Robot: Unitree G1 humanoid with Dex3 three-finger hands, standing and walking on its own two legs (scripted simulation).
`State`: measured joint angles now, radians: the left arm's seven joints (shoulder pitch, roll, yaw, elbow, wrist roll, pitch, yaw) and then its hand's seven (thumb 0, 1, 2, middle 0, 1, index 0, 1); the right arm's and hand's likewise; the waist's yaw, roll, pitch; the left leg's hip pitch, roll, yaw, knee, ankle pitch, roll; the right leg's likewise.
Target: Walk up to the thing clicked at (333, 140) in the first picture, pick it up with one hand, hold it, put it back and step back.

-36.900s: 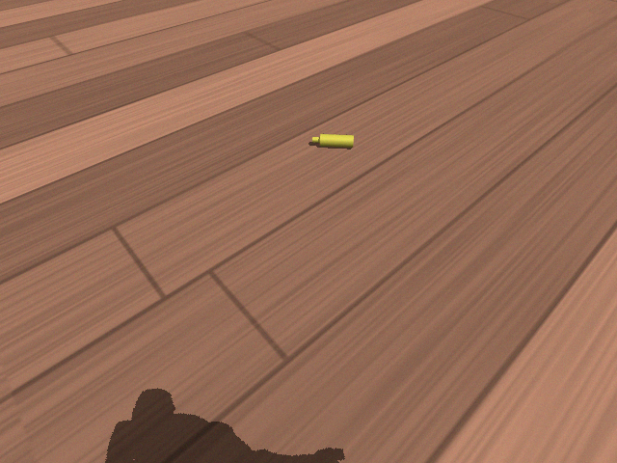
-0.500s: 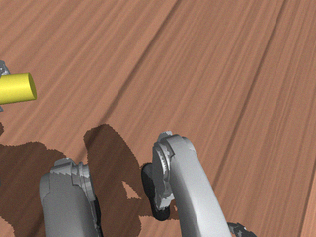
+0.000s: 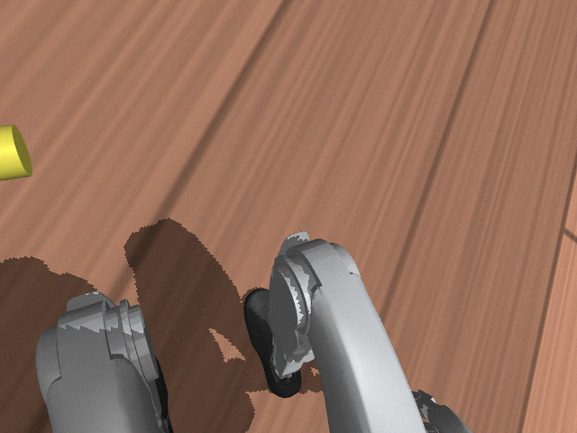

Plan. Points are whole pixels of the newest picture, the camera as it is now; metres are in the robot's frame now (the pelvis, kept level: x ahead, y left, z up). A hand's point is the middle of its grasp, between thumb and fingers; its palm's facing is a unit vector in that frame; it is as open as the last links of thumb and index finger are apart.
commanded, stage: lower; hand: left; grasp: from above
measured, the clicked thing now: out of the picture +0.49 +0.35 -0.23
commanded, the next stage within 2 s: rest in 0.02 s
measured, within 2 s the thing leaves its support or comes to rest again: rests again in 1.44 s
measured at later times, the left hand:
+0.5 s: hand out of the picture +0.49 +0.30 -0.25, palm faces -0.49 -0.09 -0.87, open 9.5 cm
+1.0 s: hand out of the picture +0.49 +0.31 -0.27, palm faces -0.47 -0.11 -0.87, open 9.6 cm
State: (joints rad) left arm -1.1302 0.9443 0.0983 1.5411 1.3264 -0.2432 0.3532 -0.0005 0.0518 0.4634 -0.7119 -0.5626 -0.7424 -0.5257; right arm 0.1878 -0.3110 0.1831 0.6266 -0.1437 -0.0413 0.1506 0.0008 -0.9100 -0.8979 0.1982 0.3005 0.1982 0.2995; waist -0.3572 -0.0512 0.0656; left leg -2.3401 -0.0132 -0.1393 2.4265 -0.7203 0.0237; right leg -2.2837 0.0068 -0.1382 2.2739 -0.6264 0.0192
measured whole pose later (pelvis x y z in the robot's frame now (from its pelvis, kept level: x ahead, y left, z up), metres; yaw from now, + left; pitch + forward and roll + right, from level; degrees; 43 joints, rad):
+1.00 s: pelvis +0.00 +0.01 -0.02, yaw -4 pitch +31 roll -16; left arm -1.17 1.12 0.11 1.65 1.34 -0.23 0.47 0.00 0.08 0.45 -0.69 -0.56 -0.72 -0.52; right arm 0.14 -0.36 0.31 0.56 -0.20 -0.13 0.16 0.00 -0.90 -0.89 0.20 0.30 0.20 0.30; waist -0.43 -0.14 0.18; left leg -2.36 0.00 -0.21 2.52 -0.73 0.03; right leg -2.27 0.03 -0.20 2.30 -0.60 0.04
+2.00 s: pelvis -0.01 +0.01 -0.02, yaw -6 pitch +31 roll -16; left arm -1.16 1.17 0.09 1.66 1.32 -0.27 0.48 0.00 -0.45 0.93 -0.12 -0.98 -0.14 -0.97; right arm 0.12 -0.35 0.36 0.59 -0.22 -0.13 0.16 0.00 -0.89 -0.90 0.20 0.30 0.20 0.30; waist -0.43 -0.14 0.18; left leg -2.36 0.01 -0.23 2.53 -0.73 0.03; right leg -2.27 0.04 -0.21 2.29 -0.59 0.04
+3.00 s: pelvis -0.02 +0.00 +0.02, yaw +0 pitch +34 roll -12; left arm -1.15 0.95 -0.01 1.35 1.22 -0.26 0.11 0.00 -0.50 1.00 -0.11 -0.99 -0.11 -0.99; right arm 0.18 -0.36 0.20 0.58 -0.12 0.07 0.07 0.00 -0.90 -0.90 0.20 0.30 0.20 0.30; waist -0.32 -0.04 0.03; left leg -2.30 -0.02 -0.14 2.35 -0.65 0.03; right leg -2.23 0.00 -0.14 2.19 -0.57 0.02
